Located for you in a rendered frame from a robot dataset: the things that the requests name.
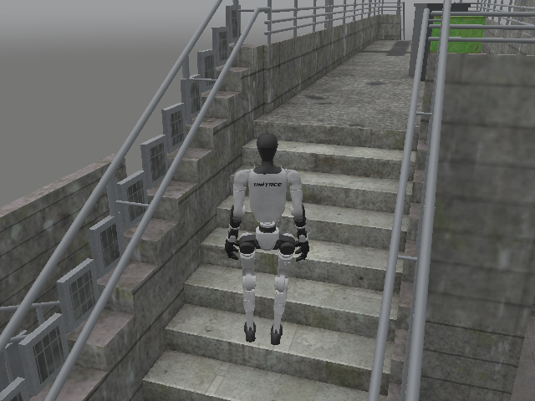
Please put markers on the robot right forearm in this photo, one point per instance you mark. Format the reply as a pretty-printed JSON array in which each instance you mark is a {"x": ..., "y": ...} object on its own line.
[{"x": 301, "y": 228}]

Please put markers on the right robot hand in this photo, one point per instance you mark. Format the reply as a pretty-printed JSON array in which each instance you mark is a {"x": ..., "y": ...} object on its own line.
[{"x": 304, "y": 248}]

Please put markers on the left robot hand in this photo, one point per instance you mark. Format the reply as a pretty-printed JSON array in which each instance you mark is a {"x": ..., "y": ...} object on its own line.
[{"x": 229, "y": 248}]

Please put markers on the robot right thigh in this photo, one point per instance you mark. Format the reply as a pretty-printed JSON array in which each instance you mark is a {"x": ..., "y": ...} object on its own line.
[{"x": 286, "y": 247}]

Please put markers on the left robot upper arm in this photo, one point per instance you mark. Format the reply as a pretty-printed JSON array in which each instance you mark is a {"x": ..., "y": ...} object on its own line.
[{"x": 241, "y": 178}]

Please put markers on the humanoid robot head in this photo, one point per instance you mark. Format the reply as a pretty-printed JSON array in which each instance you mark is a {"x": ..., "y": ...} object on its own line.
[{"x": 267, "y": 146}]

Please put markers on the robot left forearm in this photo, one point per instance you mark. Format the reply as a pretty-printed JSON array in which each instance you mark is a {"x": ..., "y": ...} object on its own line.
[{"x": 234, "y": 226}]

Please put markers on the right robot upper arm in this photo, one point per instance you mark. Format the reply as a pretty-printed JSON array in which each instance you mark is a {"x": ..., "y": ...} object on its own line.
[{"x": 296, "y": 192}]

